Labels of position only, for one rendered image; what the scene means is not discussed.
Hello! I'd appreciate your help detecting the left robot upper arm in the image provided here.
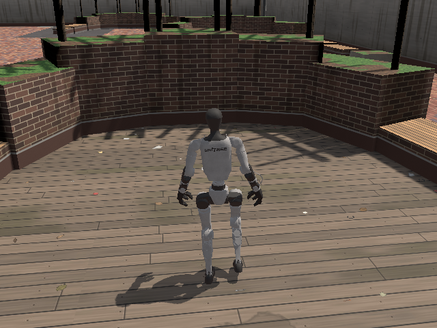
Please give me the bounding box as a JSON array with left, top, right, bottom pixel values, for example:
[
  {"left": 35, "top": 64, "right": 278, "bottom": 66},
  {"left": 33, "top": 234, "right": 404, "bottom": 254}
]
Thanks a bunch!
[{"left": 184, "top": 139, "right": 201, "bottom": 177}]

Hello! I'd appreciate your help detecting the left robot shin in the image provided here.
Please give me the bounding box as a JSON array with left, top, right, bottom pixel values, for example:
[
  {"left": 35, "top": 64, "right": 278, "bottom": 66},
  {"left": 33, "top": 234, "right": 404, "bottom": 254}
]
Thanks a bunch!
[{"left": 201, "top": 230, "right": 213, "bottom": 275}]

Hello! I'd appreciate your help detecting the robot left hand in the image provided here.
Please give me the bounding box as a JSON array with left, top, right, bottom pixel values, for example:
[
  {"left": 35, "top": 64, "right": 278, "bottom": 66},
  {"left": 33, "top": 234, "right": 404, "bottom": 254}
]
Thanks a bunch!
[{"left": 177, "top": 191, "right": 193, "bottom": 206}]

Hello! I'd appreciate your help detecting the left robot forearm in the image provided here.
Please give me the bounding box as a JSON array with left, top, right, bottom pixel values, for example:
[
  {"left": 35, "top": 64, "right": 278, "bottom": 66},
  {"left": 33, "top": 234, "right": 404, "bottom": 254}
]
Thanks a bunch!
[{"left": 178, "top": 166, "right": 191, "bottom": 193}]

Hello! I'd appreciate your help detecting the robot head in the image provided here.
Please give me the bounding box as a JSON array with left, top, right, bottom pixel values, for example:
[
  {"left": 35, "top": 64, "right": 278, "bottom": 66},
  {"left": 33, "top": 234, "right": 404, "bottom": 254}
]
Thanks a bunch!
[{"left": 203, "top": 108, "right": 227, "bottom": 141}]

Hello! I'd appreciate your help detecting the right robot upper arm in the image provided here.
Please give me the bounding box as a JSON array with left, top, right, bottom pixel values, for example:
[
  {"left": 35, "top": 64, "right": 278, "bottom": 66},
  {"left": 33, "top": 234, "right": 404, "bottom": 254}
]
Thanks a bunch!
[{"left": 229, "top": 137, "right": 251, "bottom": 174}]

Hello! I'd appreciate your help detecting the robot right hand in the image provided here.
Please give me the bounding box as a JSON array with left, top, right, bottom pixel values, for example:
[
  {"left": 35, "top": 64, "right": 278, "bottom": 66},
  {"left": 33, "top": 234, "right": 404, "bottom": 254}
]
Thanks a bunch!
[{"left": 247, "top": 189, "right": 263, "bottom": 206}]

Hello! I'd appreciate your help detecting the right robot forearm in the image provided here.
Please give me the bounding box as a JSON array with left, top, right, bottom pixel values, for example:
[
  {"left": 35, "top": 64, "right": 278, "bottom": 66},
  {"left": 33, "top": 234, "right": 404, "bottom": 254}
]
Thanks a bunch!
[{"left": 244, "top": 164, "right": 260, "bottom": 192}]

